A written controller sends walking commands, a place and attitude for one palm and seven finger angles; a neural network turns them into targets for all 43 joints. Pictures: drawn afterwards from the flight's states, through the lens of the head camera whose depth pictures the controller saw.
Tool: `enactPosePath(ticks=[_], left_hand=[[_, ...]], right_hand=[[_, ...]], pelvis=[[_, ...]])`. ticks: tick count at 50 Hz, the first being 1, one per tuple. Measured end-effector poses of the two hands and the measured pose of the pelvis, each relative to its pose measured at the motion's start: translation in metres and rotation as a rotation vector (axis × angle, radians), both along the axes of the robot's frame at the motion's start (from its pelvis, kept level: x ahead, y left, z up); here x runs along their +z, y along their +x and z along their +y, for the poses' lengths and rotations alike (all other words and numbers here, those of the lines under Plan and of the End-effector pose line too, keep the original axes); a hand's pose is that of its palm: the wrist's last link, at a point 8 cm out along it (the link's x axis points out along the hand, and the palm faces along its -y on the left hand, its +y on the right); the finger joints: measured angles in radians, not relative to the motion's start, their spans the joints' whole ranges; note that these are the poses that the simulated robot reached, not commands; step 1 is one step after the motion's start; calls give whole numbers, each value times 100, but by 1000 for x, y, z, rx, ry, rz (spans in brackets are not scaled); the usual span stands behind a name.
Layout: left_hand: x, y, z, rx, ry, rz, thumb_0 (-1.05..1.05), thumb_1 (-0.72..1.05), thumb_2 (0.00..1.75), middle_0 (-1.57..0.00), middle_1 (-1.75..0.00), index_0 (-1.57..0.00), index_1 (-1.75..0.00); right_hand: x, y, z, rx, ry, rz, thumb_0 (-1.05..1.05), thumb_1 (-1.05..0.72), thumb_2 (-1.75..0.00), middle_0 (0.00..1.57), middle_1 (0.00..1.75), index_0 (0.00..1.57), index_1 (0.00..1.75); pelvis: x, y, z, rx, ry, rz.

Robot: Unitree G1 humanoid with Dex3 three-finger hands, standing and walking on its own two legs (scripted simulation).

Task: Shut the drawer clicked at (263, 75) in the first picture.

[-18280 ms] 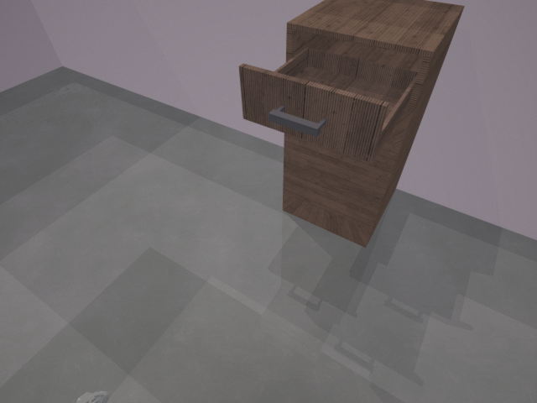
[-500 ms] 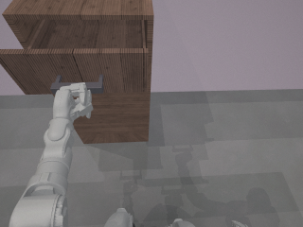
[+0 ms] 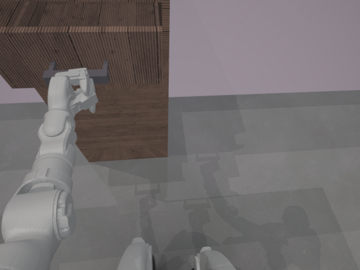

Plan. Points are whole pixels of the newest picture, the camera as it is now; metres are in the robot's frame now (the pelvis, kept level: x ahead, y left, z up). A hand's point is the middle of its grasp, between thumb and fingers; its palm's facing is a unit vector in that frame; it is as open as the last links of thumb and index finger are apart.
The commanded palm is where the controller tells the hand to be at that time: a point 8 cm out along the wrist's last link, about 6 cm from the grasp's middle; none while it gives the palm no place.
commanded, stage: push the drawer shut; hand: left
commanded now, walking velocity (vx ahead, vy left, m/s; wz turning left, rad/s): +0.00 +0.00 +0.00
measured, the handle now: (78, 71) +0.55 +0.22 +0.09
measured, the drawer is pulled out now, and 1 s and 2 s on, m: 0.11 0.00 0.00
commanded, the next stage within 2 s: pull the fist back off the drawer in 1.12 s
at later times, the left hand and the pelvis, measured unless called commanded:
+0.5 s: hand (94, 71) +0.55 +0.18 +0.09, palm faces +0.04 -1.00 -0.03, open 3.1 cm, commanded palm +0.55 +0.22 +0.09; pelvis +0.01 +0.01 -0.01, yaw -2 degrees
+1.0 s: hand (94, 58) +0.59 +0.18 +0.09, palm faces +0.05 -1.00 -0.03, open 3.2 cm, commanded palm +0.60 +0.20 +0.09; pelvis +0.01 +0.02 -0.02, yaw -2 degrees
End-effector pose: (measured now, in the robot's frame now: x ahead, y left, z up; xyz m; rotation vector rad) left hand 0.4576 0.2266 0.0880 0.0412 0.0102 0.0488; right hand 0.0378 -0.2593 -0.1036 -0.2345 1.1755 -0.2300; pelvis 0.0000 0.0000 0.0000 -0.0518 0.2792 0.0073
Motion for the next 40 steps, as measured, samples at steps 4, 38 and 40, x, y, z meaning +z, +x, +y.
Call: enactPosePath(ticks=[4, 38, 40], left_hand=[[0, 11, 0, -4, -1, 6, 0, 74, 92, -140, -160, -140, -160], [3, 100, 6, 2, -19, 36, 3, 72, 90, -140, -160, -140, -160], [4, 104, 5, 6, -18, 36, 3, 72, 90, -140, -160, -140, -160]], right_hand=[[-1, -14, -2, -18, -6, 32, 1, -90, -89, 20, 29, 20, 30], [2, -75, 23, -96, -13, 262, 0, -90, -89, 20, 29, 20, 30], [2, -78, 25, -99, -13, 274, 0, -90, -89, 20, 29, 20, 30]], pelvis=[[-3, -1, -1, -4, -4, 15], [-16, 9, 15, -20, -40, 144], [-16, 9, 16, -20, -42, 150]])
